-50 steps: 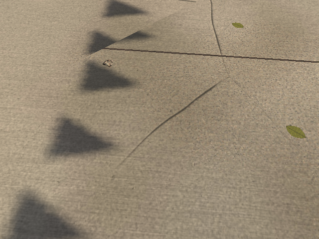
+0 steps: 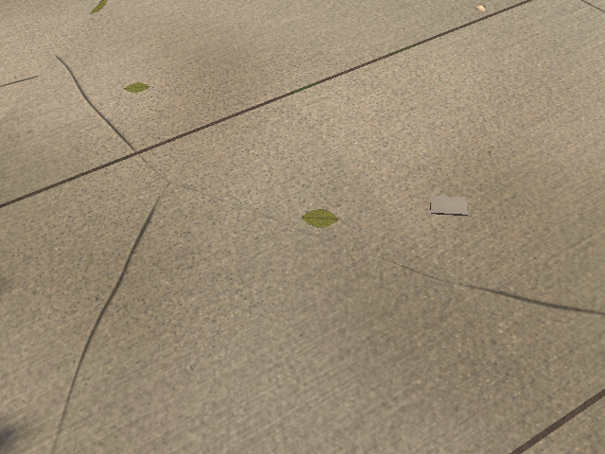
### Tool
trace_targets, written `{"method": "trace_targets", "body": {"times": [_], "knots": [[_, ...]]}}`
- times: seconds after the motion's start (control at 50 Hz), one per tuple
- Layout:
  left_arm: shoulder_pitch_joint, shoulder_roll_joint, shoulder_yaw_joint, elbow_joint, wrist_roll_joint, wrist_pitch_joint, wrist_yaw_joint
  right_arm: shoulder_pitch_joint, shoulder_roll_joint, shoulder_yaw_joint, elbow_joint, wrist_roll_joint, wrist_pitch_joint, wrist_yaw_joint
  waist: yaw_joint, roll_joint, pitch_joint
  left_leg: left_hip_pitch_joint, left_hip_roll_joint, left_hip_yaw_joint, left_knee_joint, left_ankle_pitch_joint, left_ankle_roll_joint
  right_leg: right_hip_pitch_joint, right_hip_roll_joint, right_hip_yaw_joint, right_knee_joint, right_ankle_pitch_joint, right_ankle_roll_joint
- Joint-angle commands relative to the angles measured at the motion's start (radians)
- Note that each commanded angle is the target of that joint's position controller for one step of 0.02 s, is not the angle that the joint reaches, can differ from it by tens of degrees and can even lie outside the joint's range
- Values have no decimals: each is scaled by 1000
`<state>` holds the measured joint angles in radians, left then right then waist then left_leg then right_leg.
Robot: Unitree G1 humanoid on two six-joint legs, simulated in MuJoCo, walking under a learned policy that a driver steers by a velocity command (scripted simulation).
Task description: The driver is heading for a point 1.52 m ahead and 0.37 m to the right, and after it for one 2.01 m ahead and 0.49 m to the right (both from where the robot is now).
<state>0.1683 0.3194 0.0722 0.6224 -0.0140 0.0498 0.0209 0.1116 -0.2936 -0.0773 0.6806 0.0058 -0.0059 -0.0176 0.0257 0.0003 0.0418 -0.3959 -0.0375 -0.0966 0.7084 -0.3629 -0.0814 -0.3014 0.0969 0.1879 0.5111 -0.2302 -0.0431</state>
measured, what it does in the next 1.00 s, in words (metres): walks ahead, turning right: left foot, then right foot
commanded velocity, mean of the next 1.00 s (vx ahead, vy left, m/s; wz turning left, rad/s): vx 0.28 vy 0.00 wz -0.46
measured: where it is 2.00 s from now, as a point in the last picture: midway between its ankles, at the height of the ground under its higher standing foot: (499, 339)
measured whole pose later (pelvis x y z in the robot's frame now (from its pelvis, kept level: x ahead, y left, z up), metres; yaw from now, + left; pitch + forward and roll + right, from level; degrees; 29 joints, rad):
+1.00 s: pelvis +0.25 -0.13 -0.03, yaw -27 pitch +3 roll +1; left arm 0.47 0.31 0.05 0.81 -0.01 -0.03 0.02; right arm -0.01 -0.27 -0.03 0.65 0.00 -0.11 0.06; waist 0.08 0.00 0.04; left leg -0.52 -0.04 0.06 0.52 -0.03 0.08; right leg 0.09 0.02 0.10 0.49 -0.49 -0.05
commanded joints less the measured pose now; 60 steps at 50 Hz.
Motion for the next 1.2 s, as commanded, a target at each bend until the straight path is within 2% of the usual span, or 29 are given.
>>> {"method": "trace_targets", "body": {"times": [0.02,0.06,0.08,0.1,0.12,0.14,0.18,0.22,0.34,0.42,0.48,0.5,0.52,0.54,0.56,0.58,0.62,0.68,0.76,0.88,0.94,0.98,1.0,1.02,1.04,1.06,1.08,1.12,1.2], "knots": [[-49,173,50,-74,-9,-7,0,6,-99,-31,-73,6,-30,11,-20,-166,-126,43,-14,4,-151,28,22,141,-241,340,-84,319,-166],[-63,147,42,-79,-21,-3,7,64,-116,-41,-53,-1,-37,11,-53,-134,-139,215,35,-2,-357,237,56,68,-179,315,-20,208,-96],[-11,96,28,-77,-7,-4,6,79,-180,-54,-62,-18,-32,4,-25,35,-178,340,228,-163,-377,357,128,-42,-96,207,149,-65,-35],[8,108,36,-98,-15,-12,7,57,-237,-64,-55,-45,-23,7,10,291,-110,327,397,-390,-404,543,301,-251,62,5,327,-404,30],[36,193,63,-73,2,-19,9,32,-179,-51,-78,-45,-26,6,-4,212,-108,283,457,-402,-403,539,373,-270,-15,-4,565,-425,78],[44,218,78,-51,-7,-15,7,-10,-127,-34,-89,-37,-26,-1,9,150,-94,251,399,-301,-393,493,343,-267,-35,-13,650,-354,94],[60,171,73,-24,-7,6,10,-55,-98,-23,-95,-13,-21,-10,10,121,-60,250,303,-159,-382,419,282,-299,-48,-38,724,-237,130],[35,121,57,-39,-15,12,3,-31,-102,-19,-88,-16,-11,-20,-12,139,-49,258,263,-67,-391,451,283,-304,-59,-92,692,-185,149],[-73,77,24,-105,-7,-13,-28,88,-177,-46,-57,-4,-10,-22,-101,176,-70,362,327,-75,-500,-23,290,-300,-140,-180,391,-177,122],[-31,77,20,-93,-10,-27,-46,73,-205,-55,-47,19,-28,7,-73,166,-34,239,331,6,-514,-56,270,-113,-136,-247,199,-172,55],[120,70,27,-27,-13,-34,-49,51,-178,-46,-31,35,-32,22,14,110,-47,118,301,99,-381,-81,227,143,-84,-310,-6,-58,2],[233,106,47,13,-18,-36,-42,66,-127,-29,-26,23,-35,25,56,33,-87,20,251,170,-209,-60,188,317,-68,-277,-36,-85,-27],[367,201,74,29,-21,-43,-28,19,-49,-1,-62,-13,-41,30,106,-217,-103,-217,150,270,218,-168,96,476,-285,73,-150,-146,-111],[334,305,83,-15,-10,-74,-36,-37,-48,1,-145,-5,-68,30,76,-313,-93,-535,5,130,437,-258,63,507,-466,578,-296,-352,-317],[307,208,59,-20,-3,-98,-44,-81,-129,-16,-145,26,-90,34,97,-180,-47,-588,76,29,510,-191,84,475,-476,554,-343,-417,-328],[263,147,36,-20,2,-113,-44,-66,-156,-24,-133,33,-105,42,59,-164,10,-578,107,23,474,-74,106,428,-438,453,-338,-350,-290],[184,101,15,-29,1,-113,-35,-20,-155,-26,-87,-10,-112,45,14,-111,32,-490,142,40,358,83,92,355,-350,251,-320,-108,-221],[193,115,11,-13,12,-113,-15,-19,-111,-13,-58,-14,-104,56,4,-100,5,-391,117,87,249,247,52,310,-290,94,-328,207,-183],[239,123,10,37,7,-113,1,-134,-57,15,-77,0,-99,62,43,-98,30,-289,78,114,-16,432,35,240,-243,-17,-341,282,-143],[301,133,14,115,-7,-112,2,-246,-67,21,-114,13,-114,90,59,-96,87,-242,55,104,-211,465,98,315,-310,-1,-328,307,-135],[291,157,23,129,-2,-98,6,-152,-107,3,-95,4,-112,82,2,-130,-4,-106,2,146,-207,336,150,410,-315,-13,-175,733,-108],[267,147,13,120,10,-86,8,121,-169,-26,-37,0,-103,58,-142,-131,-201,318,26,134,-187,369,227,279,-254,-54,177,908,-63],[363,48,-15,96,24,-93,0,278,-255,-46,-17,-27,-101,49,-135,67,-403,765,295,-250,-150,313,373,-82,-136,-67,569,495,-6],[416,17,-32,126,6,-107,-6,336,-196,-34,20,-5,-101,59,-130,273,-548,914,445,-657,-322,143,473,-270,15,-18,848,-317,32],[293,125,-4,99,-24,-121,-13,268,-140,-16,15,13,-97,54,-146,170,-374,784,405,-588,-388,-11,413,-382,-52,20,910,-300,23],[187,134,-4,64,-38,-132,-17,200,-118,-9,9,10,-90,45,-129,95,-220,615,366,-435,-417,-12,371,-402,-107,-25,874,-225,14],[126,114,-10,47,-24,-141,-18,146,-109,-4,12,0,-87,42,-91,17,-105,443,327,-339,-457,85,352,-390,-154,-67,796,-162,12],[150,87,-7,61,-6,-132,-18,101,-85,5,8,-20,-95,41,-29,39,-57,277,269,-234,-514,213,341,-293,-204,-76,706,-93,18],[128,32,-25,52,11,-110,-11,103,-111,-1,40,-1,-113,41,-5,62,-7,162,248,-100,-598,316,364,-296,-237,-114,525,-27,63]]}}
